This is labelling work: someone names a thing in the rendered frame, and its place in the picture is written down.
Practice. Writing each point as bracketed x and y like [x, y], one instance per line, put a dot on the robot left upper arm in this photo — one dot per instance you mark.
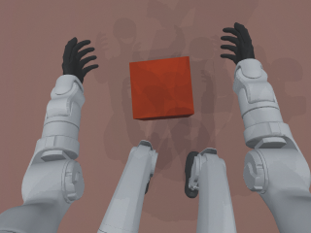
[49, 189]

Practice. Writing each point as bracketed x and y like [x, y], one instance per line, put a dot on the robot right hand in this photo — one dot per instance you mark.
[243, 49]

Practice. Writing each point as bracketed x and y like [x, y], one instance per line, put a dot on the carton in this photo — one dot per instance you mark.
[161, 88]

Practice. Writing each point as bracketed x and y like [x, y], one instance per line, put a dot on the robot left shin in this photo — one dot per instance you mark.
[143, 143]

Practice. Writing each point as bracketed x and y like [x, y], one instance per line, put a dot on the right robot forearm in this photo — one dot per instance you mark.
[264, 126]

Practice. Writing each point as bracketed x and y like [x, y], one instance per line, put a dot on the robot left hand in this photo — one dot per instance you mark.
[72, 63]

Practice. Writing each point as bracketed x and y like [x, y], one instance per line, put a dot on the robot right upper arm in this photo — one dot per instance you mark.
[281, 178]

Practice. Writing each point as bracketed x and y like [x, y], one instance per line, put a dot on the left robot forearm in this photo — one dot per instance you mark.
[61, 127]

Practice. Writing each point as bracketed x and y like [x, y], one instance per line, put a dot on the right robot foot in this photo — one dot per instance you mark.
[190, 192]

